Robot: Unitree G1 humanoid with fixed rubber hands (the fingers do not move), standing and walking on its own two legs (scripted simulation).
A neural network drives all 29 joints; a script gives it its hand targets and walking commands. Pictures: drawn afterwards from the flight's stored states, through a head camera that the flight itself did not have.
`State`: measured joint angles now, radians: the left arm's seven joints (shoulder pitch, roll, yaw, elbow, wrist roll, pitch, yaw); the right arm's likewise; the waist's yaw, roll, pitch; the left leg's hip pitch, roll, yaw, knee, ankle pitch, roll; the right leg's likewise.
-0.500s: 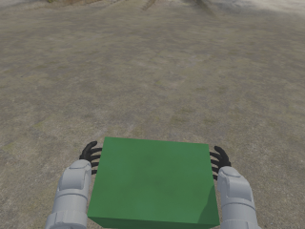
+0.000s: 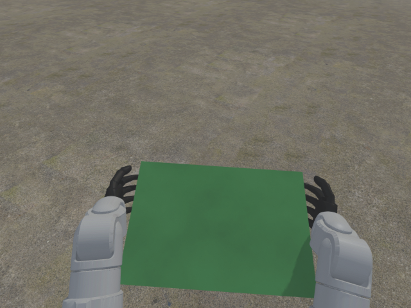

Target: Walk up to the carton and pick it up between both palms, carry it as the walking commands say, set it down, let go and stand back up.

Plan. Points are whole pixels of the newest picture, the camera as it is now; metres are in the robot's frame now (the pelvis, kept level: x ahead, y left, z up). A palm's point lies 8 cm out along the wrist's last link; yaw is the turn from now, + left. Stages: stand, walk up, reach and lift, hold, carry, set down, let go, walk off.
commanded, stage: carry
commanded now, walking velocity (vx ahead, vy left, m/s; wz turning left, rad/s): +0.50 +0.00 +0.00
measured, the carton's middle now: (215, 234) +0.29 -0.01 +0.00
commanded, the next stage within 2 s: none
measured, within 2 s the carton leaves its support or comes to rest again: neither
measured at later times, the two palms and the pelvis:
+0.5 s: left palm (127, 127) +0.53 +0.21 +0.10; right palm (273, 130) +0.52 -0.16 +0.10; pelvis +0.29 +0.03 +0.00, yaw +0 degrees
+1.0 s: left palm (136, 75) +0.86 +0.26 +0.08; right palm (239, 71) +0.87 -0.11 +0.10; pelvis +0.62 +0.07 +0.00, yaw +1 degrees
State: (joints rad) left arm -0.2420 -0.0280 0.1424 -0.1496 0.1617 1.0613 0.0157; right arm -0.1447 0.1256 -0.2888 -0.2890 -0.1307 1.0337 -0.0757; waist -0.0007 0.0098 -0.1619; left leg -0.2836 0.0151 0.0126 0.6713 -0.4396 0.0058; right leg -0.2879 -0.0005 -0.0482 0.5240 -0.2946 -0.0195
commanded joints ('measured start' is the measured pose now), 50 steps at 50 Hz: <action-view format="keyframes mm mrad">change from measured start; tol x32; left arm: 1 -375 -941 -671 -380 -446 69 -141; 50 -311 -948 -778 -561 -486 109 -117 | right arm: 1 -519 820 908 -225 448 145 228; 50 -290 860 901 -323 460 161 207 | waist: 1 30 -173 -150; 9 0 -167 -167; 12 -21 286 -262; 23 11 123 -185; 26 31 -333 -127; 50 -23 196 -201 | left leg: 1 -573 33 17 148 -132 6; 9 13 -89 234 -211 256 -10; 13 605 384 -591 -337 459 249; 22 98 192 -20 -364 115 66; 27 -495 25 22 293 -131 0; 39 63 -76 262 -211 255 -18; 42 623 373 -559 -386 337 206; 45 664 388 -363 -268 883 184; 50 425 295 -83 -354 557 125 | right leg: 1 525 -368 466 -241 188 -191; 10 57 -138 -28 113 499 -29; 13 -530 18 -11 584 -255 28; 23 168 28 -141 -114 156 18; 26 467 -390 593 -389 -220 -164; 40 67 -159 -76 148 625 -11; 43 -498 -30 21 636 -221 32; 50 -323 -49 -73 104 -46 28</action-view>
